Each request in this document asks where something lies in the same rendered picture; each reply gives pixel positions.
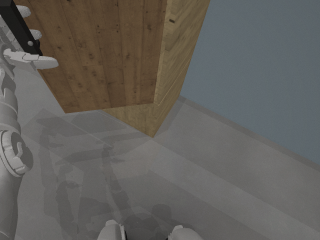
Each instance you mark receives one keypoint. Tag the robot left shin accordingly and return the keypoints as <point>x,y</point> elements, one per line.
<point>110,222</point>

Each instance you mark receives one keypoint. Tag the left robot upper arm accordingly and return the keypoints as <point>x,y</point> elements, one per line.
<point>15,160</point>

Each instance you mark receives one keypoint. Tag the handle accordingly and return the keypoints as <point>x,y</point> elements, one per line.
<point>14,20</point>

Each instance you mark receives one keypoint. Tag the left robot hand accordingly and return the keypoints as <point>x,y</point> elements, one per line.
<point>22,60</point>

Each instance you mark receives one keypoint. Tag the left robot forearm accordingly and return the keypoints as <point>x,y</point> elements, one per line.
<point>8,100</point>

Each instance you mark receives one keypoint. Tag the left robot thigh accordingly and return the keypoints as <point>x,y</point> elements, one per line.
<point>112,232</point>

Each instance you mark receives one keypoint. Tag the cupboard door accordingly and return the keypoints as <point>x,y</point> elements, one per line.
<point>108,51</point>

